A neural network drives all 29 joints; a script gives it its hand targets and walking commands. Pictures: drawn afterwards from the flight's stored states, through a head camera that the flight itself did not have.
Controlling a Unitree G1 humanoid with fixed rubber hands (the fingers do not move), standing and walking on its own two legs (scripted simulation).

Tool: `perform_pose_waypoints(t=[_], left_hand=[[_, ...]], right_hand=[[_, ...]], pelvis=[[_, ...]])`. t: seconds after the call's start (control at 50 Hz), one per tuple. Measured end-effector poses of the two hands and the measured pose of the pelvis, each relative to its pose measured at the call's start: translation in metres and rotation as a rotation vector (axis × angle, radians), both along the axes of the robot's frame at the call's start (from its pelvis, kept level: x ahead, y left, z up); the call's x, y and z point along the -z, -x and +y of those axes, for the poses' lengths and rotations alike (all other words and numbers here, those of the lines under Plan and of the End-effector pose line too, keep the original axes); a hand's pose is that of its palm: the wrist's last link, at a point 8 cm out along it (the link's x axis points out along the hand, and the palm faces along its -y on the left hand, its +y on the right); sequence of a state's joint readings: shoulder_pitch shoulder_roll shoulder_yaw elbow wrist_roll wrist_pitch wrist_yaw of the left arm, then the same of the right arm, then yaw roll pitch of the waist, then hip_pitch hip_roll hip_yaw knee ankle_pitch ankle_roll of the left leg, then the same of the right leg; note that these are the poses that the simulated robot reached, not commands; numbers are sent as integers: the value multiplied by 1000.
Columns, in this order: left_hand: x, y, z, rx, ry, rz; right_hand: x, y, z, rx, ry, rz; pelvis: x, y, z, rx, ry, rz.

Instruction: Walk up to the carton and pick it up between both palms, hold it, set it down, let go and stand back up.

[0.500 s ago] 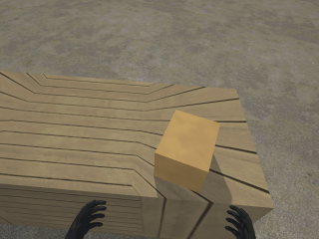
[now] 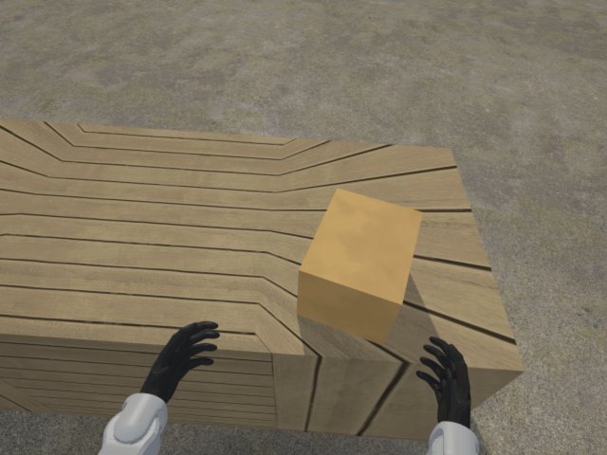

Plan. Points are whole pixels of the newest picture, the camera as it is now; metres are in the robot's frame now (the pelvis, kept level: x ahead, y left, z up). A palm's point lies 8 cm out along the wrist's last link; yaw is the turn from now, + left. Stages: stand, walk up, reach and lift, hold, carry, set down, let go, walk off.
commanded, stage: reach and lift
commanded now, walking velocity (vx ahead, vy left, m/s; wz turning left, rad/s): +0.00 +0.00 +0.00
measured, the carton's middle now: (358, 263) +0.47 -0.10 -0.10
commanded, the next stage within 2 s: none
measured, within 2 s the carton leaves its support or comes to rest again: neither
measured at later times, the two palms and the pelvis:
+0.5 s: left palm (196, 317) +0.31 +0.16 -0.02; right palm (464, 366) +0.25 -0.22 -0.03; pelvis +0.01 -0.01 +0.00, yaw +0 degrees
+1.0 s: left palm (226, 265) +0.38 +0.13 +0.00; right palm (475, 322) +0.30 -0.24 -0.01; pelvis +0.00 -0.01 -0.01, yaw +0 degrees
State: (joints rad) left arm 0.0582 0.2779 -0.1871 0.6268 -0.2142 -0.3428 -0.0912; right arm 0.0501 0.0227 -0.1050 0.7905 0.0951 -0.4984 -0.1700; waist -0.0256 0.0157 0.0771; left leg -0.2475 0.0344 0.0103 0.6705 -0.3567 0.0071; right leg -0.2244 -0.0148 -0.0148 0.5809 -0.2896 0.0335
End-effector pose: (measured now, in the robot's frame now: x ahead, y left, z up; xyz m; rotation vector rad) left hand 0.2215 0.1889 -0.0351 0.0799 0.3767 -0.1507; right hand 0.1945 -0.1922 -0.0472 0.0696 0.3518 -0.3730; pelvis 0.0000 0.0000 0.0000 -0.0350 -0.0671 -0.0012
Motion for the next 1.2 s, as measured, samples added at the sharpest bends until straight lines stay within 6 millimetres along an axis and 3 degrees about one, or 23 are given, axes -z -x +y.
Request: perform_pose_waypoints(t=[0.18,0.54,1.2], left_hand=[[-9,-32,-10,14,-5,-24],[-18,-92,-31,27,-11,-24],[-50,-187,-80,14,-5,-55]], right_hand=[[-6,-26,-7,21,-9,-32],[-17,-56,-28,44,-3,-38],[-56,-126,-60,61,2,-60]], pelvis=[[1,-4,1,-3,7,39],[1,-10,-10,-3,0,89],[18,12,-11,4,-2,316]])
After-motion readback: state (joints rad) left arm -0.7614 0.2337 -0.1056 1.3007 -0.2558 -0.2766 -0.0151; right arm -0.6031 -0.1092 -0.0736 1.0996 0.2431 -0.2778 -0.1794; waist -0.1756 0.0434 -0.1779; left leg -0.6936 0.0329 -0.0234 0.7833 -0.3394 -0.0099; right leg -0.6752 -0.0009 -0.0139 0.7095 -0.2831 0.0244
